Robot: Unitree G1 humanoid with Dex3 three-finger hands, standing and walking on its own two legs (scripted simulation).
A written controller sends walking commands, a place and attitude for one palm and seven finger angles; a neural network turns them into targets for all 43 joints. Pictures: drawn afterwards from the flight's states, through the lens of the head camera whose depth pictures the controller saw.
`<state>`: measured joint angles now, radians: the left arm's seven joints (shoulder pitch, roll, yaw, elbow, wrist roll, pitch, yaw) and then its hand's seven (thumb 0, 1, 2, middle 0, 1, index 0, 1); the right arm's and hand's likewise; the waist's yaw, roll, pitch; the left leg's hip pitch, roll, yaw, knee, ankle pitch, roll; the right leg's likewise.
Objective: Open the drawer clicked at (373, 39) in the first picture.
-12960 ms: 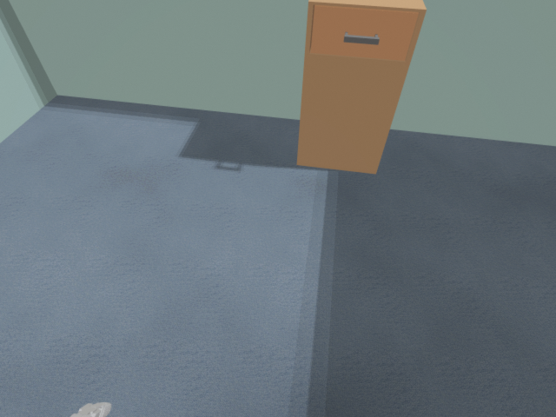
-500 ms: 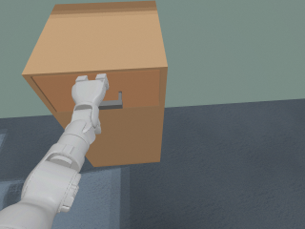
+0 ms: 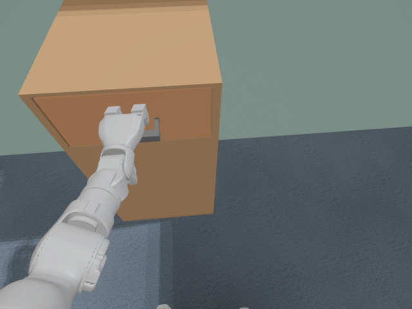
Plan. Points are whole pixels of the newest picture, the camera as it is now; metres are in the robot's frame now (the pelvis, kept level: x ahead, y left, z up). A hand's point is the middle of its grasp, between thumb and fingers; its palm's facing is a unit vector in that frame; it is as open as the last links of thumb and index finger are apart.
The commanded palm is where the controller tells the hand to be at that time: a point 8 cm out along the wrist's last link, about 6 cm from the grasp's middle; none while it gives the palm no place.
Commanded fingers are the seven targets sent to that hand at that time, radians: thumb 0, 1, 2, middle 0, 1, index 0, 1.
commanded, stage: lower the fingers behind the handle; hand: left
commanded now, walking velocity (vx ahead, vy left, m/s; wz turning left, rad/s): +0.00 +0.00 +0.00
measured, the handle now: (132, 130) +0.53 +0.16 -0.02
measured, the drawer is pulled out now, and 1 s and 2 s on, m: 0.00 0.00 0.00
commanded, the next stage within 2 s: close the thumb around the handle in 1.18 s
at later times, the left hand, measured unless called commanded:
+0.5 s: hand (130, 152) +0.47 +0.16 -0.02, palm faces -0.04 -0.04 -1.00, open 13.9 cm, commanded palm +0.45 +0.16 +0.03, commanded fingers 0.00 -0.50 0.30 -0.30 -1.20 -0.30 -1.20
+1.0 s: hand (131, 155) +0.47 +0.16 -0.03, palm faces -0.02 -0.03 -1.00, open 14.0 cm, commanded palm +0.45 +0.15 +0.01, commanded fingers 0.00 -0.50 0.30 -0.30 -1.20 -0.30 -1.20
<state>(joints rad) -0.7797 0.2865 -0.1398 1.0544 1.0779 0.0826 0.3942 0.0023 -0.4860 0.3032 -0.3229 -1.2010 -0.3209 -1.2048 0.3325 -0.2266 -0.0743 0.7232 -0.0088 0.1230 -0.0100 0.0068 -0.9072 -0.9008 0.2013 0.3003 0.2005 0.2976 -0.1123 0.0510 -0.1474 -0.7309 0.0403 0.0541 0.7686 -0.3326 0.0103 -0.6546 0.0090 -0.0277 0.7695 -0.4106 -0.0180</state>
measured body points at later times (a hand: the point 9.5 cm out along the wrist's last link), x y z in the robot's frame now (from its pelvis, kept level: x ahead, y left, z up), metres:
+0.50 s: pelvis -0.01 +0.00 -0.02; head +0.09 +0.00 +0.42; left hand +0.46 +0.16 +0.04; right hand +0.01 -0.26 -0.15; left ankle +0.01 +0.12 -0.71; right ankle -0.03 -0.11 -0.71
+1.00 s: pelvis -0.01 +0.01 -0.03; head +0.09 +0.01 +0.41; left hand +0.46 +0.16 +0.02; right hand +0.00 -0.25 -0.16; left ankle +0.01 +0.12 -0.71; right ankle -0.03 -0.11 -0.71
